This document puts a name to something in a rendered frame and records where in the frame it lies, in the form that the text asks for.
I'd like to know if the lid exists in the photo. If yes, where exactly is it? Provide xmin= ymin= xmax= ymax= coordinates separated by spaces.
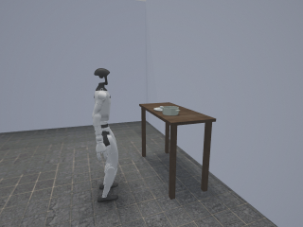
xmin=154 ymin=107 xmax=163 ymax=112

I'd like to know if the pot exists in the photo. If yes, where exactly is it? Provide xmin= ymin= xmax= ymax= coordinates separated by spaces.
xmin=161 ymin=106 xmax=180 ymax=116

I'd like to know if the right robot forearm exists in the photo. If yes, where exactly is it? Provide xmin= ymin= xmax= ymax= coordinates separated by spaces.
xmin=93 ymin=114 xmax=103 ymax=144

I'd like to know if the right robot foot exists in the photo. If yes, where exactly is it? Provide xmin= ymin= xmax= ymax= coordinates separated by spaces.
xmin=98 ymin=194 xmax=118 ymax=202

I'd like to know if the robot foot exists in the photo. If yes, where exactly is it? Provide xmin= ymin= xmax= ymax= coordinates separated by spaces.
xmin=98 ymin=194 xmax=118 ymax=202
xmin=99 ymin=183 xmax=118 ymax=190

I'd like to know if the table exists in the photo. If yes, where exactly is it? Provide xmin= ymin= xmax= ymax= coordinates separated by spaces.
xmin=139 ymin=102 xmax=216 ymax=200

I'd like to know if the right robot hand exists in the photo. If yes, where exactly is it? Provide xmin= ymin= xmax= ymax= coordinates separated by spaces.
xmin=96 ymin=142 xmax=108 ymax=161

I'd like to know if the left robot foot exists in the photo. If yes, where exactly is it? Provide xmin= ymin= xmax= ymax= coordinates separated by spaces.
xmin=99 ymin=183 xmax=118 ymax=190

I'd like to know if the robot right upper arm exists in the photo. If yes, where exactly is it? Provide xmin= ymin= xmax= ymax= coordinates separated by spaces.
xmin=92 ymin=91 xmax=107 ymax=119

